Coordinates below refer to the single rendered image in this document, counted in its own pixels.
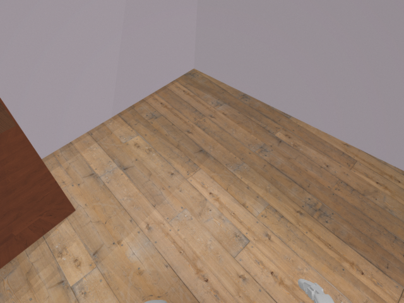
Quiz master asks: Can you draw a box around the cabinet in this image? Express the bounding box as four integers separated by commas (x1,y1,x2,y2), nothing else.
0,98,76,269

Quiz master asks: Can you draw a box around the drawer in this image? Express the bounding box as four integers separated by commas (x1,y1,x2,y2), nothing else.
0,102,16,134

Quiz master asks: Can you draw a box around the robot right hand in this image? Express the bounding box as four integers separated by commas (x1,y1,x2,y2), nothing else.
298,279,334,303

